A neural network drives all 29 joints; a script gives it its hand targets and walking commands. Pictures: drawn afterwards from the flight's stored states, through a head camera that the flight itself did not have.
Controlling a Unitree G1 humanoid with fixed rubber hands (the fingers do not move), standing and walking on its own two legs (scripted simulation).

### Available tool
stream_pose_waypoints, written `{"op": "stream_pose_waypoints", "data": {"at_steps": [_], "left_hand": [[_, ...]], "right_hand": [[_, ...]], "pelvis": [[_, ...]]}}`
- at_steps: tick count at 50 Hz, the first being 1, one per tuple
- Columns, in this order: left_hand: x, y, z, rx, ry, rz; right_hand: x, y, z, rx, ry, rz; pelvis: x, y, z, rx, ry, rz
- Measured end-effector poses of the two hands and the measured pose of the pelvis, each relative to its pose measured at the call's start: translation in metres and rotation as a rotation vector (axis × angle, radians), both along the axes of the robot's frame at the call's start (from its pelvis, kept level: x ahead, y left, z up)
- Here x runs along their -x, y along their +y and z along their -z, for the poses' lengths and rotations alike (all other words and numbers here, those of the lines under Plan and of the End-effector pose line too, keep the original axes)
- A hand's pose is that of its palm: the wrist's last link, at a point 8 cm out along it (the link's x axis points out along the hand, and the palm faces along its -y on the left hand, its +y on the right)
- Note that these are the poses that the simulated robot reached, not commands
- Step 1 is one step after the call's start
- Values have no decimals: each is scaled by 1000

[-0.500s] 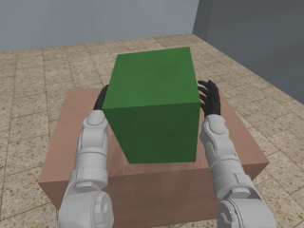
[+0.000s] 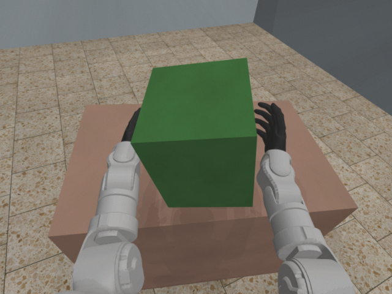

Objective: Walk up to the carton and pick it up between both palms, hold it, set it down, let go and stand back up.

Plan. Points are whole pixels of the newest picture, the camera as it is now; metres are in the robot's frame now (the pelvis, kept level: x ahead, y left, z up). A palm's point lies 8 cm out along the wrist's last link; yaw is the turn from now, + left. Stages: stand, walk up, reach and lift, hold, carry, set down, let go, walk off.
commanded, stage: set down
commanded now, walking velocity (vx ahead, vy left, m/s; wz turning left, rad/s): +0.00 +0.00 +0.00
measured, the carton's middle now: (204, 139) +0.41 -0.03 +0.09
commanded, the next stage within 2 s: none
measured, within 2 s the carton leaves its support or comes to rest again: rests again in 1.86 s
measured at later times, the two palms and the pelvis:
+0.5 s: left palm (135, 141) +0.41 +0.12 +0.09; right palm (271, 149) +0.36 -0.16 +0.11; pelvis +0.00 +0.00 +0.00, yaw +0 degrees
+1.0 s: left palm (135, 138) +0.44 +0.13 +0.06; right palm (261, 148) +0.38 -0.16 +0.09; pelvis +0.01 +0.00 +0.00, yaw +0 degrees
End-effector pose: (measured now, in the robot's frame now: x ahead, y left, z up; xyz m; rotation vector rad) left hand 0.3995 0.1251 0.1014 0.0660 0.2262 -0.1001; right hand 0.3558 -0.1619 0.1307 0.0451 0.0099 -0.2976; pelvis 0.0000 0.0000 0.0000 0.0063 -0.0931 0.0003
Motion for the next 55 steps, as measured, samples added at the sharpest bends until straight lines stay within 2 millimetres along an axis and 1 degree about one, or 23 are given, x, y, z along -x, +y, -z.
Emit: {"op": "stream_pose_waypoints", "data": {"at_steps": [7,15,22,26,31,37,48,55], "left_hand": [[-1,-2,6,-9,17,14],[-8,-7,0,-24,13,39],[-12,-5,9,-25,48,54],[-15,-2,15,-26,53,55],[-23,1,15,-28,42,57],[-32,2,18,-31,51,62],[-43,2,36,-31,97,74],[-52,4,35,-39,73,76]], "right_hand": [[2,-2,6,12,23,11],[2,-5,5,16,25,34],[2,-2,15,7,60,51],[-2,0,18,16,71,48],[-10,3,16,15,65,49],[-18,5,20,16,78,56],[-24,5,41,10,131,73],[-32,8,45,1,115,77]], "pelvis": [[1,0,0,-1,0,2],[2,-2,0,-3,16,2],[1,-2,0,-3,24,2],[0,-1,0,-3,41,3],[-3,0,0,-2,70,3],[-6,0,0,-1,91,4],[-12,1,0,-1,146,5],[-16,4,0,2,188,5]]}}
